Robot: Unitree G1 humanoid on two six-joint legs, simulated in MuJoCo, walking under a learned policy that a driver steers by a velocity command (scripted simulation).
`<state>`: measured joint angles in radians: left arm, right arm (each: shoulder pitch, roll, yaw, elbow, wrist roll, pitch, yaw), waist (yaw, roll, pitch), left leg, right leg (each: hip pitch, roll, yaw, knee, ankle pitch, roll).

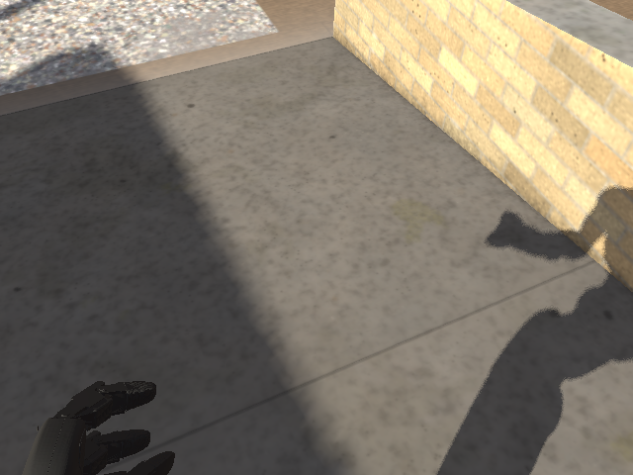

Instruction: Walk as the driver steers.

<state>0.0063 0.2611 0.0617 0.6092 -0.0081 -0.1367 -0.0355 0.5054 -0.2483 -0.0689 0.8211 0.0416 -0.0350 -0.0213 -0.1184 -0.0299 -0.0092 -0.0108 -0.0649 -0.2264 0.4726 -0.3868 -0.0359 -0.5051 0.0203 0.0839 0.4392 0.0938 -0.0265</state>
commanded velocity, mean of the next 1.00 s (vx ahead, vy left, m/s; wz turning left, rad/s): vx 0.47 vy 0.00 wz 0.54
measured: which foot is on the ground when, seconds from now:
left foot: down 0.00-0.04, up 0.06-0.52, down 0.54-0.98, up 1.00-1.00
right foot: up 0.00-0.02, down 0.04-0.54, up 0.56-0.96, down 0.98-1.00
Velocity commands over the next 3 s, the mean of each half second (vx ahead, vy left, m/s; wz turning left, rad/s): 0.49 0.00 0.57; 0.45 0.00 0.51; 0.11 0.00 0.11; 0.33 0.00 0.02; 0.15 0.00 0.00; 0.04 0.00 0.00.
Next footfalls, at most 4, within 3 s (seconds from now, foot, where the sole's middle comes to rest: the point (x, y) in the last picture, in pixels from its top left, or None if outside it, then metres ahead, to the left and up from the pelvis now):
0.04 right None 0.16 -0.13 -0.79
0.54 left None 0.42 0.16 -0.85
0.98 right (242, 383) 0.73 0.09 -0.89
1.30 left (151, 448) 0.59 0.30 -0.88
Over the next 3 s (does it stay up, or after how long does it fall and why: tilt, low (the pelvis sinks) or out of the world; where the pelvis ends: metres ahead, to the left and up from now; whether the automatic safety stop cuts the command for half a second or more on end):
stays up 0.92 0.32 -0.16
